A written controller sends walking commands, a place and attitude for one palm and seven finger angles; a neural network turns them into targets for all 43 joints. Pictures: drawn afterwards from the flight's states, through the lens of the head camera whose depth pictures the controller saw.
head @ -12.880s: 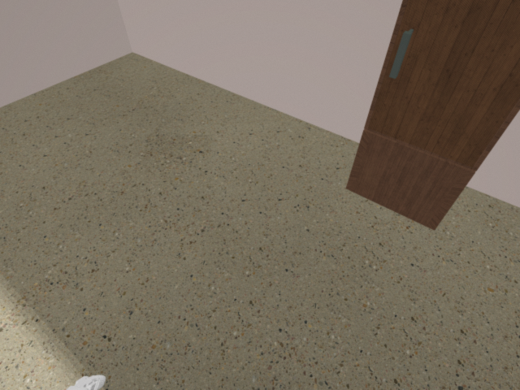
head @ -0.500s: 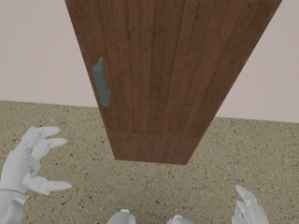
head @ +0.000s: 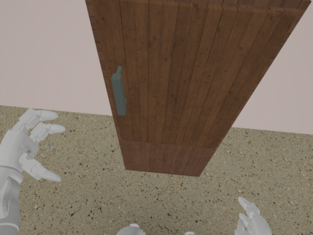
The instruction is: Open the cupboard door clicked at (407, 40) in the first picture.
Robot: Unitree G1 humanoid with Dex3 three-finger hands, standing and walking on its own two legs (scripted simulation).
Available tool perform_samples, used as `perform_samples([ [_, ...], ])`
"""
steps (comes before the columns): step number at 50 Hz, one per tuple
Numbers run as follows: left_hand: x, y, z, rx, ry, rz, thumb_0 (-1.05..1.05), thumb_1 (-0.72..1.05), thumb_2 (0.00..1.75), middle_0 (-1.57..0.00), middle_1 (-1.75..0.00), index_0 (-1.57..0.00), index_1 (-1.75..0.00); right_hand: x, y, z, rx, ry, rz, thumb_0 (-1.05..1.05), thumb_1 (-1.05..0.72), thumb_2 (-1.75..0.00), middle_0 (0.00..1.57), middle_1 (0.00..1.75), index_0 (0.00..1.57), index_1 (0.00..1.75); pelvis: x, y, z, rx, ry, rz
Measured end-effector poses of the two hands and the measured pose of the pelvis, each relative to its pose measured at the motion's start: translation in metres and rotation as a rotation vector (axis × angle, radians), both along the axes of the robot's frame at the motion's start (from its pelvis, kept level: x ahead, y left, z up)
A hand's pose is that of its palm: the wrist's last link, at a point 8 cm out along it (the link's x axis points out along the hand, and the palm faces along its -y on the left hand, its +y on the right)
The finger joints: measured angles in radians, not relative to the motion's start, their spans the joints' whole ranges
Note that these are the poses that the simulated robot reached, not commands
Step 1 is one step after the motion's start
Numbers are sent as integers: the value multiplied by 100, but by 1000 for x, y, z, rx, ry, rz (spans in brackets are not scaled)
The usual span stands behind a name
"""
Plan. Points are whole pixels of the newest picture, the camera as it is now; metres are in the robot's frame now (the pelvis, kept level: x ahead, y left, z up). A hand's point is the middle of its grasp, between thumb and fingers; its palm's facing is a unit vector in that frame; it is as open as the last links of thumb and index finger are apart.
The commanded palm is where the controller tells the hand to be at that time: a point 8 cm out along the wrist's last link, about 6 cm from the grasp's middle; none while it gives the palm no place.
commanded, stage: raise the hand with hooked fingers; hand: left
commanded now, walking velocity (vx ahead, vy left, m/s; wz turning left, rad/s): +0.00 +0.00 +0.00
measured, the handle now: (120, 91) +0.50 +0.15 +0.05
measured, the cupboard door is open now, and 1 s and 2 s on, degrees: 0 0 0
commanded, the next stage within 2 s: move the hooked fingers beside the handle in 0.46 s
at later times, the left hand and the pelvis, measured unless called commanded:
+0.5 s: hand (51, 146) +0.29 +0.27 +0.07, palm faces +0.00 -1.00 -0.03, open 14.0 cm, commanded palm +0.26 +0.32 +0.07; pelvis +0.00 +0.00 +0.00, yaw +0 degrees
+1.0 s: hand (69, 127) +0.34 +0.25 +0.07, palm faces -0.02 -1.00 -0.02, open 14.0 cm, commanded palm +0.31 +0.30 +0.07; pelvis +0.00 -0.02 +0.00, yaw -1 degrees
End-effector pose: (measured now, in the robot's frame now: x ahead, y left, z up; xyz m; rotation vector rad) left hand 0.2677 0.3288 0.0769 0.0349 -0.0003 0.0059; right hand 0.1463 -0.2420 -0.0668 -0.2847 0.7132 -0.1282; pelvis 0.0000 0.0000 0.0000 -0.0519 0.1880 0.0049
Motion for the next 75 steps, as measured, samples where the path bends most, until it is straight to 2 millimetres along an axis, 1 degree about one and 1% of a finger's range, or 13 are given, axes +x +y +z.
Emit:
perform_samples([
  [5, 7, 2, -1, -10, 20, -14, -1, -50, 30, -30, -120, -29, -120, -8, -5, 2, -11, 17, -20, 2, -91, -89, 21, 30, 20, 30, 1, 2, 2, 1, 4, -5],
  [12, 7, -3, -6, -7, 21, -16, -1, -50, 30, -30, -120, -29, -120, -12, -10, 4, -22, 29, -31, 2, -91, -89, 21, 30, 20, 30, 2, 3, 2, 2, 7, -10],
  [25, 2, -6, -1, -1, 18, -6, -1, -50, 30, -30, -120, -30, -120, -3, -7, 0, 4, 13, -16, 2, -91, -89, 21, 30, 20, 30, 1, -3, 2, 5, 4, -4],
  [30, 1, -10, -1, -4, 10, -5, -1, -50, 30, -30, -120, -30, -120, 1, -9, 0, 8, 0, -9, 2, -91, -89, 21, 30, 20, 30, 1, -7, 1, 7, 4, -4],
  [33, 4, -13, -2, -8, 13, -3, -1, -50, 30, -30, -120, -30, -120, 2, -11, -1, 3, 0, -5, 2, -91, -89, 21, 30, 20, 30, 0, -9, 0, 7, 5, 0],
  [38, 20, -15, -7, -15, 25, 0, -1, -50, 30, -30, -120, -30, -120, -2, -18, -6, -14, 29, -8, 2, -91, -89, 21, 30, 20, 30, -3, -13, -2, 8, 12, 5],
  [46, 49, -28, -2, -11, 13, -33, -1, -50, 30, -30, -120, -30, -120, -18, -29, -10, -12, 82, -61, 2, -91, -89, 21, 30, 20, 30, 1, -17, -1, 14, 27, -11],
  [55, 62, -29, -5, -6, 24, -12, -1, -50, 30, -30, -120, -30, -120, -37, -38, -17, -9, 158, -104, 2, -91, -89, 21, 30, 20, 30, 7, -19, -1, 18, 44, -22],
  [60, 72, -31, -8, -13, 23, -11, -1, -50, 30, -30, -120, -30, -120, -42, -40, -21, -15, 197, -115, 2, -91, -89, 21, 30, 20, 30, 7, -19, -2, 16, 51, -18],
  [69, 98, -40, -9, -22, 22, -30, -1, -50, 30, -30, -120, -30, -120, -45, -38, -24, -13, 225, -132, 1, -91, -89, 21, 30, 20, 30, 8, -18, -3, 16, 65, -23],
  [75, 111, -40, -10, -28, 24, -24, -1, -50, 30, -30, -120, -30, -120, -50, -36, -25, -8, 249, -144, 1, -91, -89, 21, 30, 20, 30, 9, -16, -4, 16, 76, -30],
])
